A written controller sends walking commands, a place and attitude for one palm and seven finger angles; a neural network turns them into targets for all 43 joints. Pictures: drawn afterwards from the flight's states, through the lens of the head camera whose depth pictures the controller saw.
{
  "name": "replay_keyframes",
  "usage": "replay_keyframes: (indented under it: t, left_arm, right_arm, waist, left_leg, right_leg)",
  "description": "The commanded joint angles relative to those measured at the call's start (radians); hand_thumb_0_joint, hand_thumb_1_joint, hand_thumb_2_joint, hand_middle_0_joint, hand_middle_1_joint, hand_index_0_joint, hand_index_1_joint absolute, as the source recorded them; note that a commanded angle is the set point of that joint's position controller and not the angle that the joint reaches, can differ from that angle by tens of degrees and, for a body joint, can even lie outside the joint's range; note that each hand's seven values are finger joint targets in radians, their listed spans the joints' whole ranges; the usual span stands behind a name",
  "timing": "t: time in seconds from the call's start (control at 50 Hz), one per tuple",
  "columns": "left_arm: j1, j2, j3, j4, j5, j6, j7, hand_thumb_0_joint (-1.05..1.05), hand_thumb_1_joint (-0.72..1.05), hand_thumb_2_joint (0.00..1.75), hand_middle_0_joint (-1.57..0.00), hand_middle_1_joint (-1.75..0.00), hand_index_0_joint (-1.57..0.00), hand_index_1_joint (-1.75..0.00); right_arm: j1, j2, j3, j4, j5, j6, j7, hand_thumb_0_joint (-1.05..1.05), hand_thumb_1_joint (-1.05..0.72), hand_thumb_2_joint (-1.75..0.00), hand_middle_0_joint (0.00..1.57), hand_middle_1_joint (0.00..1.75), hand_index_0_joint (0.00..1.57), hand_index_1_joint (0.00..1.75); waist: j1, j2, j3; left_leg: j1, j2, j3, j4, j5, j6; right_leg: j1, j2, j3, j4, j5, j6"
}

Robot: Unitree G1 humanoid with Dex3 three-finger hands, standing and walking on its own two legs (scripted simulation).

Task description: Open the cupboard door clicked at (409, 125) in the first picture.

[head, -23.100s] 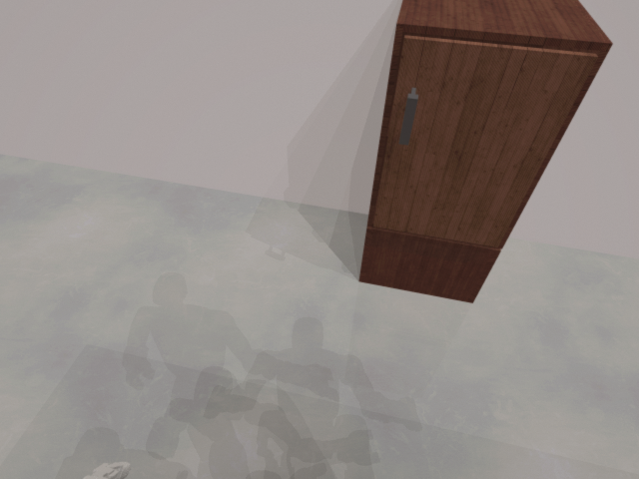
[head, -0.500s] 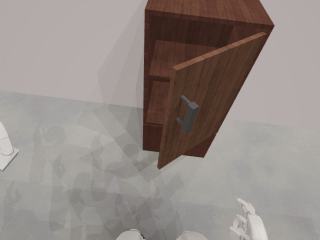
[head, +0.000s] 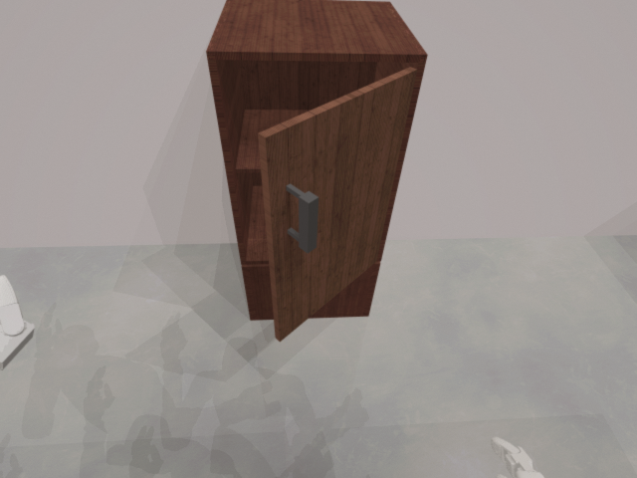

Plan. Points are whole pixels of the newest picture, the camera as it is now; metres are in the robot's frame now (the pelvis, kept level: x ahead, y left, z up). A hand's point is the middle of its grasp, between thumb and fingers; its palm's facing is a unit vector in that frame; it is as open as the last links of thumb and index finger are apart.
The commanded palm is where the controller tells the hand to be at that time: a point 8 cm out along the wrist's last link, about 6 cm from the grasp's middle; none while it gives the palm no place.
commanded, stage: stop stepping back and stand still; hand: left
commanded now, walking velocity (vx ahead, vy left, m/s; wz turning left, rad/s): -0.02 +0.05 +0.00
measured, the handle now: (300, 217) +0.55 +0.06 +0.01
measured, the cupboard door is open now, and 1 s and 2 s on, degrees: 42 42 42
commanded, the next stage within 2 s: let the arm hang, fingers relaxed in 0.42 s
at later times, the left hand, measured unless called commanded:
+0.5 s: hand (54, 373) +0.17 +0.24 +0.17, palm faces +0.45 -0.77 -0.45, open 7.4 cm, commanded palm none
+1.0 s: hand out of the picture -0.14 +0.17 -0.17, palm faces +0.10 -0.98 -0.19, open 7.3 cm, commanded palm none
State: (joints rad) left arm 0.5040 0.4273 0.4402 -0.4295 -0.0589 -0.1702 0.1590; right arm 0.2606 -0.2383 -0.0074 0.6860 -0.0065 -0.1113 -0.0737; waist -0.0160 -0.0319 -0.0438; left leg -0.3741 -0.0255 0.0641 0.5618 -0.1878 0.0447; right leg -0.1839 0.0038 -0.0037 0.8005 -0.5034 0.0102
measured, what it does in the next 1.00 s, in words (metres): steps on the spot: right foot, then left foot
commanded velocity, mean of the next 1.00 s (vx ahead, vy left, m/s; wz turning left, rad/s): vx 0.00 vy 0.00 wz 0.00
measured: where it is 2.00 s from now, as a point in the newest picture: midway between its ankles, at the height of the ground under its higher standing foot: outside the picture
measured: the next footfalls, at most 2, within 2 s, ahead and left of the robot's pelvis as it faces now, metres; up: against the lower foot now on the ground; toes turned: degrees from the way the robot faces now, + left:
right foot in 0.10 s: +0.01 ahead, -0.10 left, +0.00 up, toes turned +3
left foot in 0.38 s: -0.01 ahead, +0.12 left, +0.00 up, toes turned +6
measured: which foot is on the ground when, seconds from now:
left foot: down 0.00-0.12, up 0.14-0.36, down 0.38-1.00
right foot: up 0.00-0.08, down 0.10-1.00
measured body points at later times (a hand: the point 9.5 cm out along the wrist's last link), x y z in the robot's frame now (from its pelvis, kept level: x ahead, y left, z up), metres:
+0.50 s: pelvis -0.03 -0.03 +0.01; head -0.02 -0.03 +0.46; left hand +0.14 +0.27 +0.19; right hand +0.14 -0.27 -0.08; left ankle -0.05 +0.11 -0.72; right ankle -0.03 -0.10 -0.73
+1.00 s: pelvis -0.09 -0.01 +0.01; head -0.07 +0.01 +0.46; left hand -0.14 +0.23 -0.15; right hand -0.09 -0.25 -0.14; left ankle -0.05 +0.11 -0.72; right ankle -0.03 -0.10 -0.72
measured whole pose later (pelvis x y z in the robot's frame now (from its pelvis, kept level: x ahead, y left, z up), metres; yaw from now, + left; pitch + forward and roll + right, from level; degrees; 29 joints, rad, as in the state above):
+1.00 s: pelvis -0.09 -0.01 +0.01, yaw +5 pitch -2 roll -1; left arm 0.33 0.21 0.01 1.06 0.02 0.04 0.00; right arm 0.32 -0.19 0.00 1.05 -0.04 0.05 0.00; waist 0.02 -0.02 0.07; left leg -0.28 0.00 -0.03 0.50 -0.20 0.01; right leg -0.27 0.00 -0.12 0.46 -0.19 -0.05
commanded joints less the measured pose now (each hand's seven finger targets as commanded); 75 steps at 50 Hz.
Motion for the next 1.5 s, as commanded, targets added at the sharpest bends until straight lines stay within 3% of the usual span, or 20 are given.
replay_keyframes:
  t: [0.0, 0.06, 0.08, 0.12, 0.14, 0.22, 0.32, 0.4, 0.44, 0.48, 0.5, 0.58, 0.66, 0.76, 0.84, 1.06, 1.16, 1.24, 1.32, 1.48]
  left_arm:
    - [-0.054, 0.178, 0.089, -0.212, 0.018, -0.058, 0.020, 0.00, 0.90, 0.90, -0.20, -0.30, -0.20, -0.30]
    - [0.073, 0.173, 0.099, -0.250, 0.024, -0.060, 0.019, 0.00, 0.90, 0.90, -0.20, -0.30, -0.20, -0.30]
    - [0.107, 0.214, 0.136, -0.259, 0.027, -0.066, 0.020, 0.00, 0.90, 0.90, -0.20, -0.30, -0.20, -0.30]
    - [0.063, 0.223, 0.139, -0.290, 0.026, -0.076, 0.015, 0.00, 0.90, 0.90, -0.20, -0.30, -0.20, -0.30]
    - [0.015, 0.203, 0.128, -0.272, 0.028, -0.078, 0.016, 0.00, 0.90, 0.90, -0.20, -0.30, -0.20, -0.30]
    - [-0.037, 0.173, 0.115, -0.121, 0.038, -0.107, 0.017, 0.00, 0.90, 0.90, -0.20, -0.30, -0.20, -0.30]
    - [-0.091, 0.122, 0.053, -0.114, 0.041, -0.104, 0.030, 0.00, 0.90, 0.90, -0.20, -0.30, -0.20, -0.30]
    - [-0.026, 0.140, 0.059, -0.215, 0.032, -0.099, 0.024, 0.00, 0.90, 0.90, -0.20, -0.30, -0.20, -0.30]
    - [0.008, 0.173, 0.098, -0.254, 0.039, -0.090, 0.023, 0.00, 0.90, 0.90, -0.20, -0.30, -0.20, -0.30]
    - [0.015, 0.193, 0.117, -0.299, 0.034, -0.093, 0.022, 0.00, 0.90, 0.90, -0.20, -0.30, -0.20, -0.30]
    - [-0.065, 0.008, -0.326, 0.550, 0.108, 0.069, -0.118, 0.00, 0.90, 0.90, -0.20, -0.30, -0.20, -0.30]
    - [-0.163, -0.005, -0.328, 0.679, 0.094, 0.144, -0.166, 0.00, 0.90, 0.90, -0.20, -0.30, -0.20, -0.30]
    - [-0.270, 0.034, -0.351, 0.903, 0.097, 0.147, -0.169, 0.00, 0.90, 0.90, -0.20, -0.30, -0.20, -0.30]
    - [-0.345, -0.007, -0.394, 1.137, 0.085, 0.177, -0.151, 0.00, 0.90, 0.90, -0.20, -0.30, -0.20, -0.30]
    - [-0.268, -0.031, -0.395, 1.291, 0.079, 0.180, -0.148, 0.00, 0.90, 0.90, -0.20, -0.30, -0.20, -0.30]
    - [-0.226, -0.076, -0.382, 1.486, 0.074, 0.171, -0.142, 0.00, 0.90, 0.90, -0.20, -0.30, -0.20, -0.30]
    - [-0.235, -0.082, -0.375, 1.507, 0.076, 0.178, -0.139, 0.00, 0.90, 0.90, -0.20, -0.30, -0.20, -0.30]
    - [-0.189, -0.099, -0.370, 1.522, 0.081, 0.190, -0.143, 0.00, 0.90, 0.90, -0.20, -0.30, -0.20, -0.30]
    - [-0.138, -0.125, -0.371, 1.533, 0.087, 0.192, -0.146, 0.00, 0.90, 0.90, -0.20, -0.30, -0.20, -0.30]
    - [-0.359, -0.025, -0.363, 1.462, 0.081, 0.160, -0.134, 0.00, 0.90, 0.90, -0.20, -0.30, -0.20, -0.30]
  right_arm:
    - [-0.137, -0.102, -0.031, -0.174, 0.001, -0.089, -0.008, 0.00, -0.90, -0.90, 0.20, 0.30, 0.20, 0.30]
    - [-0.154, -0.095, -0.028, -0.214, 0.007, -0.073, -0.006, 0.00, -0.90, -0.90, 0.20, 0.30, 0.20, 0.30]
    - [-0.151, -0.090, -0.037, -0.220, 0.001, -0.061, -0.005, 0.00, -0.90, -0.90, 0.20, 0.30, 0.20, 0.30]
    - [-0.148, -0.084, -0.049, -0.217, -0.004, -0.037, -0.004, 0.00, -0.90, -0.90, 0.20, 0.30, 0.20, 0.30]
    - [-0.130, -0.084, -0.045, -0.187, -0.010, -0.041, -0.005, 0.00, -0.90, -0.90, 0.20, 0.30, 0.20, 0.30]
    - [-0.113, -0.061, -0.022, -0.163, -0.002, -0.058, -0.024, 0.00, -0.90, -0.90, 0.20, 0.30, 0.20, 0.30]
    - [-0.102, -0.074, -0.027, -0.151, -0.005, -0.104, -0.032, 0.00, -0.90, -0.90, 0.20, 0.30, 0.20, 0.30]
    - [-0.113, -0.112, -0.048, -0.188, 0.007, -0.091, -0.014, 0.00, -0.90, -0.90, 0.20, 0.30, 0.20, 0.30]
    - [-0.115, -0.092, -0.040, -0.198, 0.005, -0.080, -0.007, 0.00, -0.90, -0.90, 0.20, 0.30, 0.20, 0.30]
    - [-0.125, -0.089, -0.037, -0.207, 0.004, -0.075, -0.004, 0.00, -0.90, -0.90, 0.20, 0.30, 0.20, 0.30]
    - [-0.188, -0.256, -0.088, 0.024, 0.012, -0.078, 0.080, 0.00, -0.90, -0.90, 0.20, 0.30, 0.20, 0.30]
    - [-0.132, -0.213, -0.063, 0.011, -0.002, 0.027, 0.079, 0.00, -0.90, -0.90, 0.20, 0.30, 0.20, 0.30]
    - [-0.137, -0.208, -0.041, 0.052, -0.015, 0.063, 0.072, 0.00, -0.90, -0.90, 0.20, 0.30, 0.20, 0.30]
    - [-0.087, -0.129, -0.012, 0.156, -0.028, 0.120, 0.074, 0.00, -0.90, -0.90, 0.20, 0.30, 0.20, 0.30]
    - [-0.070, -0.118, -0.010, 0.215, -0.029, 0.124, 0.066, 0.00, -0.90, -0.90, 0.20, 0.30, 0.20, 0.30]
    - [0.124, -0.069, -0.033, 0.361, -0.022, 0.127, 0.045, 0.00, -0.90, -0.90, 0.20, 0.30, 0.20, 0.30]
    - [0.140, -0.067, -0.038, 0.384, -0.028, 0.124, 0.042, 0.00, -0.90, -0.90, 0.20, 0.30, 0.20, 0.30]
    - [0.073, -0.103, -0.048, 0.375, -0.030, 0.120, 0.038, 0.00, -0.90, -0.90, 0.20, 0.30, 0.20, 0.30]
    - [-0.015, -0.111, -0.054, 0.360, -0.024, 0.114, 0.033, 0.00, -0.90, -0.90, 0.20, 0.30, 0.20, 0.30]
    - [0.098, -0.068, -0.060, 0.398, -0.018, 0.127, 0.048, 0.00, -0.90, -0.90, 0.20, 0.30, 0.20, 0.30]
  waist:
    - [0.017, 0.177, 0.032]
    - [0.025, 0.240, 0.044]
    - [0.026, 0.130, 0.032]
    - [0.023, -0.172, 0.059]
    - [0.009, -0.137, 0.104]
    - [-0.011, -0.040, 0.061]
    - [0.016, -0.028, -0.021]
    - [0.032, -0.013, -0.125]
    - [0.012, 0.050, -0.155]
    - [0.017, 0.107, -0.160]
    - [-0.019, 0.086, -0.045]
    - [0.022, 0.053, -0.019]
    - [0.014, -0.203, -0.037]
    - [-0.013, 0.044, 0.055]
    - [0.020, 0.204, 0.091]
    - [-0.001, 0.008, 0.103]
    - [0.004, 0.022, 0.149]
    - [0.044, 0.140, 0.146]
    - [0.081, 0.122, 0.114]
    - [-0.037, -0.146, 0.121]
  left_leg:
    - [-0.056, 0.233, -0.319, -0.399, -0.319, 0.088]
    - [-0.254, 0.124, -0.145, -0.332, -0.448, 0.003]
    - [-0.240, 0.067, -0.087, -0.183, -0.393, -0.027]
    - [-0.104, -0.017, -0.050, 0.435, -0.264, -0.069]
    - [-0.102, 0.003, -0.091, 0.568, -0.215, -0.072]
    - [-0.073, 0.064, -0.060, 0.317, -0.117, -0.058]
    - [0.120, 0.030, -0.011, -0.105, -0.043, -0.016]
    - [0.272, 0.144, -0.091, -0.116, 0.355, 0.005]
    - [0.237, 0.101, -0.031, -0.069, 0.432, -0.018]
    - [0.216, 0.094, -0.036, -0.087, 0.403, -0.029]
    - [0.108, 0.100, -0.081, 0.032, 0.500, -0.019]
    - [-0.019, 0.187, -0.204, -0.112, 0.236, 0.038]
    - [0.047, 0.097, -0.160, -0.055, 0.072, 0.009]
    - [0.138, 0.063, -0.123, -0.077, -0.109, -0.010]
    - [-0.015, 0.091, -0.189, -0.226, -0.288, -0.001]
    - [0.080, 0.076, -0.162, -0.149, -0.228, 0.005]
    - [0.012, 0.103, -0.215, -0.220, -0.306, 0.017]
    - [-0.147, 0.168, -0.328, -0.411, -0.505, 0.037]
    - [-0.165, 0.160, -0.291, -0.418, -0.433, 0.045]
    - [0.230, 0.020, -0.092, 0.044, -0.113, 0.000]
  right_leg:
    - [-0.016, -0.008, -0.017, -0.028, -0.027, -0.016]
    - [0.187, 0.009, -0.079, -0.269, 0.074, -0.033]
    - [0.146, -0.041, -0.006, -0.371, 0.018, -0.055]
    - [-0.272, -0.366, 0.479, -0.712, -0.278, -0.173]
    - [-0.369, -0.357, 0.484, -0.735, -0.310, -0.169]
    - [-0.159, -0.211, 0.196, -0.577, 0.137, -0.118]
    - [0.048, -0.168, 0.147, -0.461, 0.527, -0.050]
    - [0.076, -0.081, 0.084, -0.376, 0.709, 0.038]
    - [0.144, -0.086, 0.052, -0.328, 0.934, 0.009]
    - [0.161, -0.087, 0.060, -0.328, 0.901, -0.007]
    - [0.037, -0.148, 0.020, -0.218, 0.984, -0.048]
    - [-0.032, -0.065, -0.004, -0.211, 0.374, -0.052]
    - [-0.037, -0.144, 0.086, -0.362, 0.350, -0.076]
    - [-0.191, -0.158, 0.107, -0.489, 0.008, -0.089]
    - [-0.057, -0.104, 0.069, -0.459, 0.027, -0.063]
    - [-0.144, -0.138, 0.063, -0.533, -0.053, -0.094]
    - [-0.145, -0.109, 0.042, -0.479, -0.052, -0.084]
    - [0.014, -0.034, -0.015, -0.303, 0.090, -0.047]
    - [0.106, -0.030, -0.001, -0.250, 0.184, -0.039]
    - [-0.291, -0.218, 0.196, -0.655, -0.130, -0.138]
